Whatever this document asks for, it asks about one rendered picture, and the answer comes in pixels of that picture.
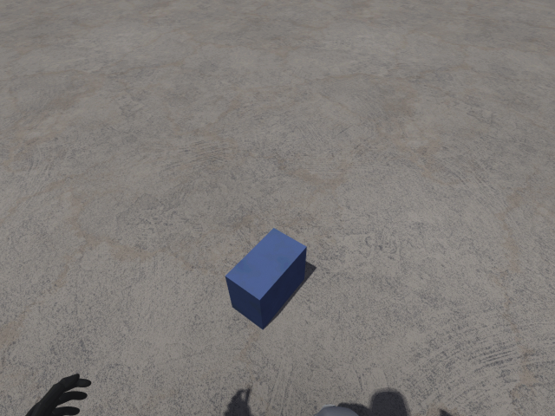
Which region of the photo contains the robot left hand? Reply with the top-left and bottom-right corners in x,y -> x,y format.
25,374 -> 91,416

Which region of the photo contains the carton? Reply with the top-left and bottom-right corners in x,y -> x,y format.
225,228 -> 307,329

